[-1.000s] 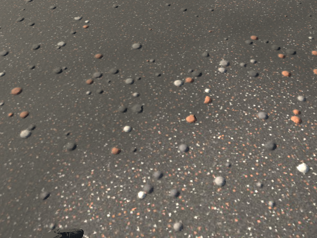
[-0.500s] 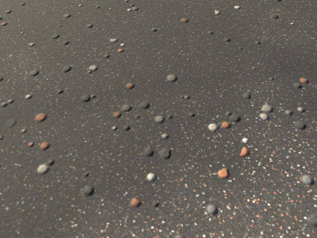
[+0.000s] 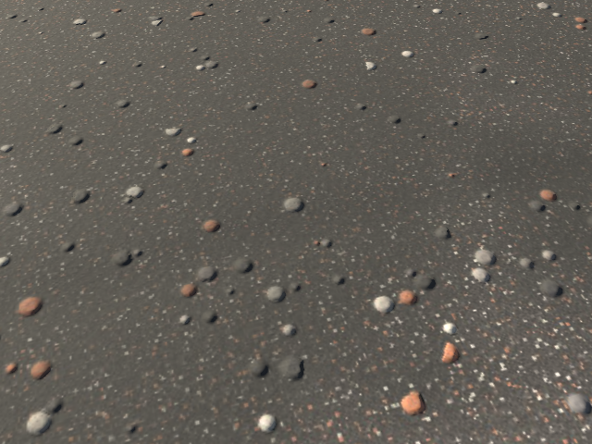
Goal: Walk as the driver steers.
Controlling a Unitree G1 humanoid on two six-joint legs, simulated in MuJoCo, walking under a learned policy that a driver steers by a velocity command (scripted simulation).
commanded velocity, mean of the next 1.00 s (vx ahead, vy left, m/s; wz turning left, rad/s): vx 0.02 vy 0.00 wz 0.00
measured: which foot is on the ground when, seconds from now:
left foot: down 0.00-1.00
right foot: down 0.00-1.00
